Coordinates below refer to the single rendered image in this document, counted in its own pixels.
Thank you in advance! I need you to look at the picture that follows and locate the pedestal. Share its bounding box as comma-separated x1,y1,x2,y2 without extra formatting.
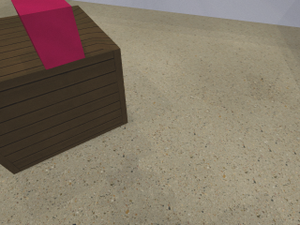
0,5,128,174

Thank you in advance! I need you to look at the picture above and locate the carton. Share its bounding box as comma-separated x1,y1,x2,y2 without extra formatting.
11,0,85,70

